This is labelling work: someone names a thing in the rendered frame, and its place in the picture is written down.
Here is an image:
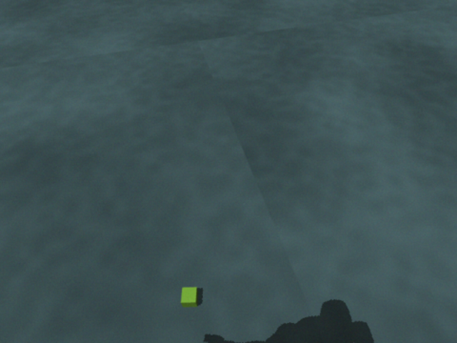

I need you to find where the cube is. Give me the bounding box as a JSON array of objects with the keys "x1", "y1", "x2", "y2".
[{"x1": 181, "y1": 287, "x2": 199, "y2": 307}]

